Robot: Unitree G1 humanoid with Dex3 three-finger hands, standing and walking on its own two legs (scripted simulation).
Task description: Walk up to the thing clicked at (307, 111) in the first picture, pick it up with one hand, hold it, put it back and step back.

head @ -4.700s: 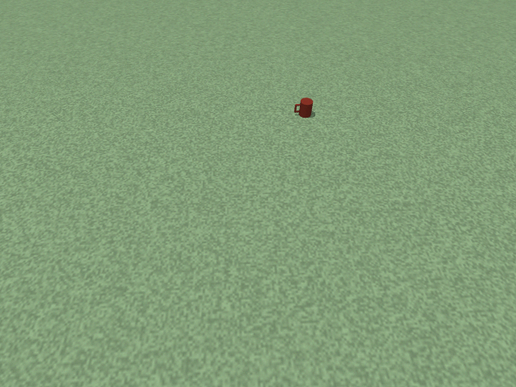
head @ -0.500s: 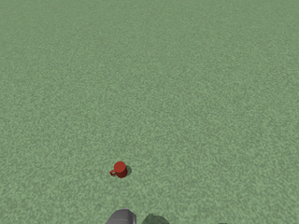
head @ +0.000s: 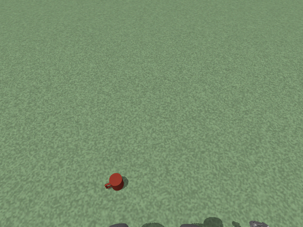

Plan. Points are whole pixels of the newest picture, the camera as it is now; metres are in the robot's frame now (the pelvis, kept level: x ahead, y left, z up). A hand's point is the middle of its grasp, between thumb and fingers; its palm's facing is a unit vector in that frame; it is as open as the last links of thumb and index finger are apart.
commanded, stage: walk up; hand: left
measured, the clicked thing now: (114, 183) +0.44 +0.24 -0.71
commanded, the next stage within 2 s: stand in 1.14 s
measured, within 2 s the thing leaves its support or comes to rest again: neither
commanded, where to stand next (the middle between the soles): +0.07 +0.00 m, yaw +1 degrees
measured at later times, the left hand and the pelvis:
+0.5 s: hand out of the picture +0.12 +0.24 -0.13, palm faces -0.03 -0.94 -0.33, open 7.4 cm; pelvis +0.02 -0.01 +0.02, yaw -1 degrees
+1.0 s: hand out of the picture +0.12 +0.25 -0.13, palm faces -0.02 -0.94 -0.34, open 7.4 cm; pelvis +0.03 +0.00 +0.02, yaw +0 degrees
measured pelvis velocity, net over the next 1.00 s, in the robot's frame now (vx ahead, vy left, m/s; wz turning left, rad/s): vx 0.03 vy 0.00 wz -0.01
